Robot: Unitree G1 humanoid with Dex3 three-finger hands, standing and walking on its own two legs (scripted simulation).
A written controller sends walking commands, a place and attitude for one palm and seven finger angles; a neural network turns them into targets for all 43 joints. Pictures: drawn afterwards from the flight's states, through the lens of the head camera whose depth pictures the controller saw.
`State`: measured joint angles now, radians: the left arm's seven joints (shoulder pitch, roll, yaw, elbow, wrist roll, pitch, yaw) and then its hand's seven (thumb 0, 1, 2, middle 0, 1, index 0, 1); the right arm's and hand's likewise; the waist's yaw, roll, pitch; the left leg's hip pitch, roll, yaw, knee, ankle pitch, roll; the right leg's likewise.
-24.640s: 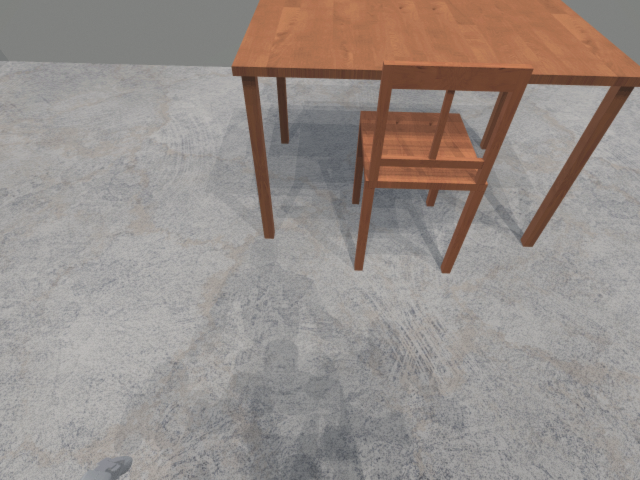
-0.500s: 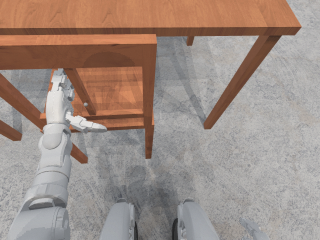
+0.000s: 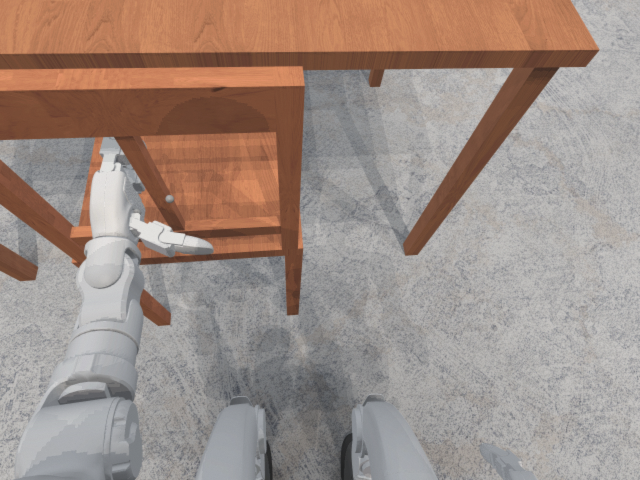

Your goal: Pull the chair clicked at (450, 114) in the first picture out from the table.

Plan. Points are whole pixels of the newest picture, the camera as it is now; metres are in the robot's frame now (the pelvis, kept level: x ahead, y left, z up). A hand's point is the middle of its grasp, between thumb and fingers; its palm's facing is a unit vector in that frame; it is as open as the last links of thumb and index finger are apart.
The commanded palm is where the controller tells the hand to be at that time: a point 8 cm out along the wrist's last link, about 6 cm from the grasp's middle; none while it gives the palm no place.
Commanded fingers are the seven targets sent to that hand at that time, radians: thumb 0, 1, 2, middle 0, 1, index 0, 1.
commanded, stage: hook a spindle and tug to test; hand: left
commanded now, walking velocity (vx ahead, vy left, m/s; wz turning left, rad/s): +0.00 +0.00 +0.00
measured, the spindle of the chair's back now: (156, 186) +0.47 +0.20 +0.01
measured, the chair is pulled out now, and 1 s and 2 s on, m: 0.00 0.00 0.05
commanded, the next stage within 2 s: step backward, pulling the chair out in 1.56 s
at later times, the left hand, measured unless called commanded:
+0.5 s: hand (170, 202) +0.44 +0.18 +0.02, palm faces +0.07 -1.00 -0.03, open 14.4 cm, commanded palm +0.42 +0.22 +0.03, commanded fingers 0.00 -0.05 0.49 -0.46 -1.34 -0.46 -1.34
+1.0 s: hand (170, 201) +0.45 +0.18 +0.02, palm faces +0.06 -1.00 -0.02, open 5.0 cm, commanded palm +0.41 +0.22 +0.03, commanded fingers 0.00 0.90 0.90 -0.50 -1.45 -0.50 -1.45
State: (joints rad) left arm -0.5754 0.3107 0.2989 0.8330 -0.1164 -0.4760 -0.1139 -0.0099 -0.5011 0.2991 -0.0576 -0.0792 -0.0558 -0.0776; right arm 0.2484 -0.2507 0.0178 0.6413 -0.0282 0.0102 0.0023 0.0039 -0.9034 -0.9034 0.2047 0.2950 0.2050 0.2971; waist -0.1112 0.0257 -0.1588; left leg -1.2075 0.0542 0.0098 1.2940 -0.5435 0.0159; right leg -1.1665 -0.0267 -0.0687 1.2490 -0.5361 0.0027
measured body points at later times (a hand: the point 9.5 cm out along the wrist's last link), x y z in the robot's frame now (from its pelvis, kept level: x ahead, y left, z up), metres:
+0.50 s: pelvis +0.00 +0.00 +0.00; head +0.14 +0.01 +0.43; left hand +0.43 +0.23 +0.02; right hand +0.09 -0.26 -0.12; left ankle +0.03 +0.11 -0.62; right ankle +0.02 -0.13 -0.62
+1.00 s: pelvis +0.00 +0.01 +0.00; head +0.14 +0.02 +0.43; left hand +0.44 +0.23 +0.02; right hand +0.08 -0.25 -0.12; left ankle +0.03 +0.11 -0.62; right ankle +0.02 -0.13 -0.62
